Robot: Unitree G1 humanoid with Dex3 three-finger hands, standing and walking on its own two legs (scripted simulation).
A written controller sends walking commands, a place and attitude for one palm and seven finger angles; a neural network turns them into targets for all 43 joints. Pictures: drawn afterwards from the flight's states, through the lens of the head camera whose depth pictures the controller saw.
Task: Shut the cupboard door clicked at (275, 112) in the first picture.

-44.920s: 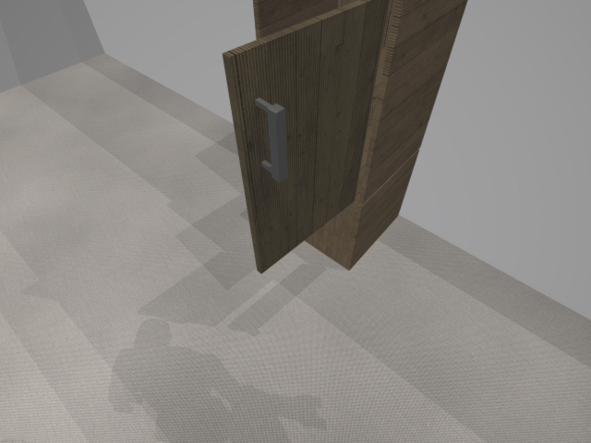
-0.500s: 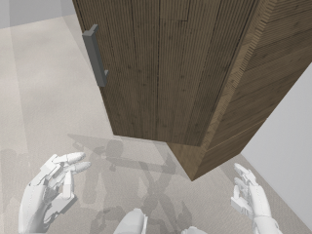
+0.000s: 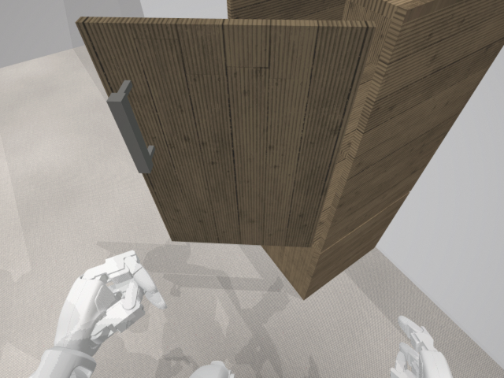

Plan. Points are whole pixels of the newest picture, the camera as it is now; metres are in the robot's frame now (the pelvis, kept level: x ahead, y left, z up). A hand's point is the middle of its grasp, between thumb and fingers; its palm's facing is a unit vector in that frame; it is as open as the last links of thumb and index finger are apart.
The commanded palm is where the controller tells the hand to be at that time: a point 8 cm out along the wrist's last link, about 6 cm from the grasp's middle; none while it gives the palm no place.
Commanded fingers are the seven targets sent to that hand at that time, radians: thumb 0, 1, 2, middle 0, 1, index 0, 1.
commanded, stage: raise the hand and make a fist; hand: left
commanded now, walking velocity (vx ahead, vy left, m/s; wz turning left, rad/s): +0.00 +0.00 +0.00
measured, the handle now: (136, 129) +0.47 +0.23 +0.14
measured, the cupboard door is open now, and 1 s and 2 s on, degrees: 53 53 53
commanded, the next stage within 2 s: bring the fist close to the handle in 0.84 s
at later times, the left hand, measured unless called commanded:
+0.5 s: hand (83, 253) +0.23 +0.22 +0.15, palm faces +0.07 -1.00 -0.06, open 3.1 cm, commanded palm +0.20 +0.25 +0.14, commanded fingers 0.00 0.90 0.90 -1.30 -1.50 -1.30 -1.50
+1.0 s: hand (114, 277) +0.22 +0.18 +0.13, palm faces -0.04 -1.00 -0.04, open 3.1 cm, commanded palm +0.20 +0.24 +0.14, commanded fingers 0.00 0.90 0.90 -1.30 -1.50 -1.30 -1.50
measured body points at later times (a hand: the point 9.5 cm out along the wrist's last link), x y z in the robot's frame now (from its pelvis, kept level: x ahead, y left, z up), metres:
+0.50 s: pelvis +0.00 +0.01 +0.03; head +0.00 +0.01 +0.48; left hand +0.22 +0.27 +0.16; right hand +0.19 -0.20 -0.04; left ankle +0.04 +0.10 -0.69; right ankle -0.01 -0.09 -0.69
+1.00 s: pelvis -0.01 +0.00 +0.03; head -0.01 -0.01 +0.48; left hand +0.21 +0.24 +0.13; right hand +0.17 -0.22 -0.04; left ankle +0.04 +0.10 -0.69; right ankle -0.01 -0.09 -0.69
